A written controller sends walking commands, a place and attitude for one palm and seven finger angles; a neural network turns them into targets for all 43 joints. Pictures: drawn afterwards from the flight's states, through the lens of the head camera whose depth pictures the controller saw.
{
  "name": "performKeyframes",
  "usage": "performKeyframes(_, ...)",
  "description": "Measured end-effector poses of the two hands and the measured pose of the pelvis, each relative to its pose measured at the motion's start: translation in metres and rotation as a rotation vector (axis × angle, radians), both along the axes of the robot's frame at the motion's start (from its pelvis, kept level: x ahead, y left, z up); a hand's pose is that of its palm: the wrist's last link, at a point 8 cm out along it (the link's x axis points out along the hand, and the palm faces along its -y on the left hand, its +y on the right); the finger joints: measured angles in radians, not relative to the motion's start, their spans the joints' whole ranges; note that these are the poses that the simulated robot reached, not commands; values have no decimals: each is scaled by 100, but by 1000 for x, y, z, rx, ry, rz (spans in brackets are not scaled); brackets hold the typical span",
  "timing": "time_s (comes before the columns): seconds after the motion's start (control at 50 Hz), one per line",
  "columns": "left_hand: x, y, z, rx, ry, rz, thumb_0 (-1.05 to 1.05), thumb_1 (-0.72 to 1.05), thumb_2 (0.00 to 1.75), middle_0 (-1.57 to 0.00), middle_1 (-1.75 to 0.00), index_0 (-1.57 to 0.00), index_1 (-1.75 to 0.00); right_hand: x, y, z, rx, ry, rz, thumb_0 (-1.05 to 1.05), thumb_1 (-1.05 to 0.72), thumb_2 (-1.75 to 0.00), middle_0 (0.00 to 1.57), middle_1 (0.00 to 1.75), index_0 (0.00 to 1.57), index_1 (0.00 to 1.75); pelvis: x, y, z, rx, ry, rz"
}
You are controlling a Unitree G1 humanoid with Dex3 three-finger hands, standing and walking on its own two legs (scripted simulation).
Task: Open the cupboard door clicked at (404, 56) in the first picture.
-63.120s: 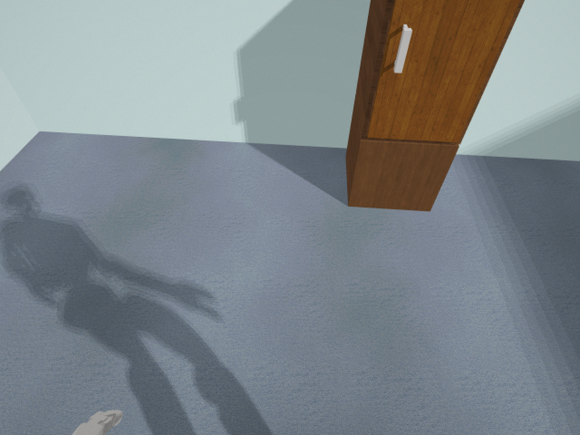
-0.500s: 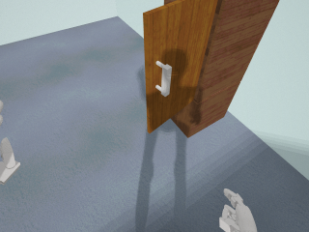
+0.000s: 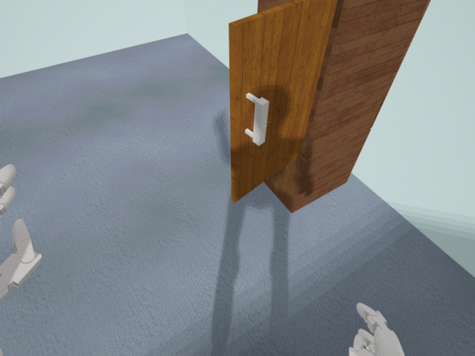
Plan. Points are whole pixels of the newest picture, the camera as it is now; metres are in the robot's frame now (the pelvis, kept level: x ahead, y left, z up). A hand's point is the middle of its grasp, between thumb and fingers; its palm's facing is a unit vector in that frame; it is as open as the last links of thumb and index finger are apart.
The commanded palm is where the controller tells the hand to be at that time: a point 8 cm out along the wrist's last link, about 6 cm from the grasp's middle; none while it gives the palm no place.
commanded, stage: let the arm hang, fingers relaxed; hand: left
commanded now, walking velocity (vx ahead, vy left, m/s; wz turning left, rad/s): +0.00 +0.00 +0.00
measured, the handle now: (254, 119) +0.66 +0.00 +0.01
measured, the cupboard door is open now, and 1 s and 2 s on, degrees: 100 100 100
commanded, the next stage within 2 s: look to check the result in 1.20 s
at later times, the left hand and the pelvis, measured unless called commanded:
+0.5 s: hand out of the picture +0.04 +0.17 -0.18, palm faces +0.04 -0.98 -0.18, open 7.0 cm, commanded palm none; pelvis -0.01 -0.01 -0.01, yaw +3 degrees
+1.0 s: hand out of the picture +0.03 +0.17 -0.17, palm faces +0.04 -0.98 -0.21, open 7.4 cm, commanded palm none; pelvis +0.01 -0.01 +0.00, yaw +1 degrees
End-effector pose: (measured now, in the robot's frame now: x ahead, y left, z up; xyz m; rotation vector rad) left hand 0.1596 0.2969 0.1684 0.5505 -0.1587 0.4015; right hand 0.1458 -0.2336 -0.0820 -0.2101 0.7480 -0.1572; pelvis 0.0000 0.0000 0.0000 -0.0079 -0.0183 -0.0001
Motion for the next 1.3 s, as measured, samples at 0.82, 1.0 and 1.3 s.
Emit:
performKeyframes(0.82,-170,-58,-299,-567,1464,302,1,92,90,-20,-30,-20,-29,-158,16,-75,140,693,-54,1,-90,-90,20,30,20,30,1,-8,0,13,-4,29)
performKeyframes(1.0,-141,-79,-307,-606,1420,226,1,91,90,-20,-30,-20,-29,-144,17,-71,133,668,-61,0,-90,-90,20,30,20,30,8,-9,1,15,-10,25)
performKeyframes(1.3,-135,-78,-307,-616,1443,234,1,92,90,-20,-30,-20,-29,-135,11,-66,105,684,-70,0,-91,-90,20,30,20,30,20,-8,4,12,-7,27)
